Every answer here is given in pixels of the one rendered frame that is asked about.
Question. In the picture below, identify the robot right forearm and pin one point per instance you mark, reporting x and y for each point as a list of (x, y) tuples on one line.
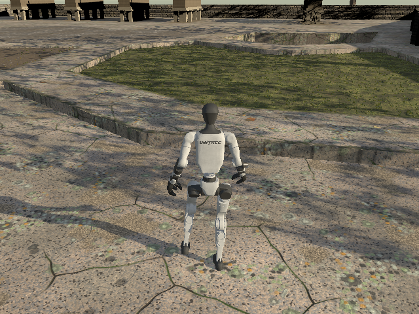
[(240, 169)]

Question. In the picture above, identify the left robot shin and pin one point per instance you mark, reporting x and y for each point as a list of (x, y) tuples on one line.
[(188, 222)]

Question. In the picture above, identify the left robot upper arm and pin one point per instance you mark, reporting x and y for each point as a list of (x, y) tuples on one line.
[(185, 148)]

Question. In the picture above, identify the right robot thigh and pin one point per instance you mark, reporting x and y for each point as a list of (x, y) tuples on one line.
[(225, 192)]

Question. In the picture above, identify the right robot upper arm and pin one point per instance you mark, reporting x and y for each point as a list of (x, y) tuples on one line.
[(234, 149)]

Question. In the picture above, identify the robot left hand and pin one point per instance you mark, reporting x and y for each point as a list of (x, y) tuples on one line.
[(172, 186)]

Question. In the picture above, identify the robot left forearm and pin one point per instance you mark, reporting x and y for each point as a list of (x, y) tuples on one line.
[(176, 173)]

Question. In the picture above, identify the robot right hand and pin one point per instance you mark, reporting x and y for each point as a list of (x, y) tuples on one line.
[(241, 180)]

